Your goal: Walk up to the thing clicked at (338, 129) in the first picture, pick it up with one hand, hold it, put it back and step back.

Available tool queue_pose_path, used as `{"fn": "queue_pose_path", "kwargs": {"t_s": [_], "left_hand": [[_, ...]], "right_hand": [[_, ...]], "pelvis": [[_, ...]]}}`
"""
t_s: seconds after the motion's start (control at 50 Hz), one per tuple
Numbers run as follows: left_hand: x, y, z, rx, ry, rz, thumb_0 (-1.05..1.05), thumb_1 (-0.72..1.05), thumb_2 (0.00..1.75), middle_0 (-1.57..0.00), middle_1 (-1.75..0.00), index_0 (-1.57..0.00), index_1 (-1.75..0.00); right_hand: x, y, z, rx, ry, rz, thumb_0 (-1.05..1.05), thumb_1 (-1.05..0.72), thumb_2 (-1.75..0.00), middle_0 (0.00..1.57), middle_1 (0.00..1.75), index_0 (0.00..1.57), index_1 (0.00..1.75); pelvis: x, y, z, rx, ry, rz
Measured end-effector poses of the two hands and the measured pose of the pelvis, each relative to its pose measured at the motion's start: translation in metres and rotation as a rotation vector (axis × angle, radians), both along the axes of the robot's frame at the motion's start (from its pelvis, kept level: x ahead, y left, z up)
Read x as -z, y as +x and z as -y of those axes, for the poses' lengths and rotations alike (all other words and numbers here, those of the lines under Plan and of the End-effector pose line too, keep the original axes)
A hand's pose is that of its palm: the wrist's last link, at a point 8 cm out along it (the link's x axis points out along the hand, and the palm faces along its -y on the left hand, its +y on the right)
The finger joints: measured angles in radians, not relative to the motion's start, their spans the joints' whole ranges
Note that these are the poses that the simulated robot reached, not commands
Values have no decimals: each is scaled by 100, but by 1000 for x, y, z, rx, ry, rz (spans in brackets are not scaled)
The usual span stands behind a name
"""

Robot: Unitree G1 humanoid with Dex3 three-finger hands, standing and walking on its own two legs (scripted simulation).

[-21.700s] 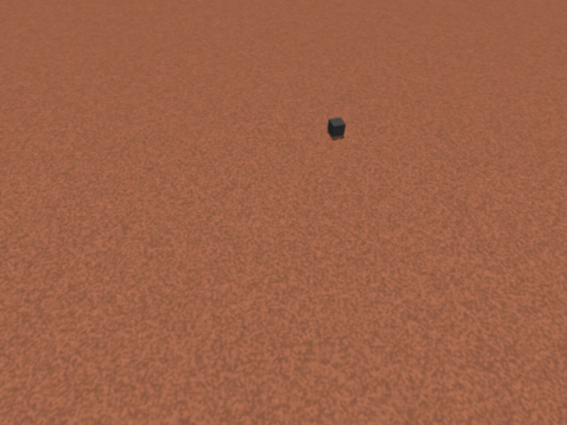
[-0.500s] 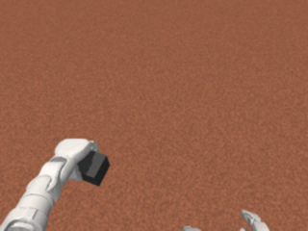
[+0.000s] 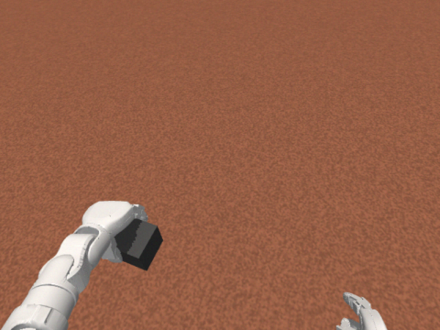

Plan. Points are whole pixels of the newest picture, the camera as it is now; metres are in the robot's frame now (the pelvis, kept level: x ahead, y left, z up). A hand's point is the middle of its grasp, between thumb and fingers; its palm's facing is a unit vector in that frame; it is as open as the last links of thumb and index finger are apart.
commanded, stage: hold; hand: left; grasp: from above
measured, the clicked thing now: (137, 242) +0.31 +0.19 -0.08
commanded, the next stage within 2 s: crouch in 1.16 s
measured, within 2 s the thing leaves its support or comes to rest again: neither
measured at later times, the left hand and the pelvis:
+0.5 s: hand (116, 244) +0.28 +0.21 -0.02, palm faces -0.46 -0.01 -0.89, open 9.8 cm; pelvis -0.01 -0.01 +0.01, yaw +0 degrees
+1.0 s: hand (113, 240) +0.28 +0.22 -0.01, palm faces -0.47 -0.02 -0.88, open 9.8 cm; pelvis +0.00 +0.00 +0.01, yaw +0 degrees
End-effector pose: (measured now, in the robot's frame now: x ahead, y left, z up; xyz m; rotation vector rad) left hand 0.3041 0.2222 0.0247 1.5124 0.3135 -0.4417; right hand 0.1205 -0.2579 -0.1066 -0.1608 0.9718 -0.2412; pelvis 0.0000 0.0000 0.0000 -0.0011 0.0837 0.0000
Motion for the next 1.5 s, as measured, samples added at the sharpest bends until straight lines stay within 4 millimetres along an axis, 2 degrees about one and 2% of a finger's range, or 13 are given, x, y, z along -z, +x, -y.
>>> {"fn": "queue_pose_path", "kwargs": {"t_s": [0.42,0.68,0.92,1.2,1.38,1.5], "left_hand": [[-14,-18,10,6,-4,1,7,16,33,-125,-30,-72,-29],[-23,-21,9,4,-4,11,7,15,34,-124,-29,-72,-29],[-18,-19,6,7,-7,-18,7,15,34,-123,-29,-73,-29],[-23,1,-2,-4,-1,4,6,15,34,-121,-32,-72,-31],[-16,4,2,7,-18,-13,6,17,33,-116,-35,-70,-31],[6,1,1,10,-23,-15,6,17,32,-117,-36,-70,-32]], "right_hand": [[-10,6,1,-12,8,48,1,-91,-90,21,30,20,30],[-14,13,-2,-18,16,60,2,-92,-90,21,30,20,30],[-18,22,-5,-25,10,53,1,-92,-90,21,30,20,30],[-15,25,-6,-8,13,9,1,-92,-90,21,30,20,30],[-16,27,-6,6,15,-1,1,-91,-90,21,30,20,30],[-14,27,-4,-7,5,-19,1,-91,-90,21,30,20,30]], "pelvis": [[-7,-9,6,1,8,49],[-11,-8,7,3,9,69],[-14,-3,6,1,8,69],[-15,9,2,1,4,58],[-16,15,0,4,3,49],[-11,13,2,-4,3,15]]}}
